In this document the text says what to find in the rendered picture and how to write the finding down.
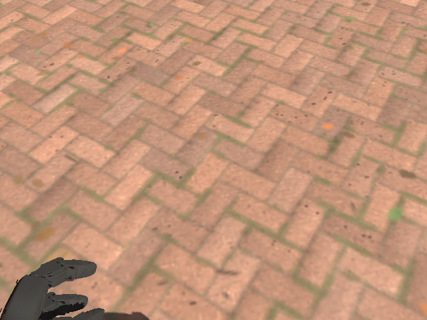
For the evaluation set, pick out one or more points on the left robot hand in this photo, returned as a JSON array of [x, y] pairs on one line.
[[30, 300]]

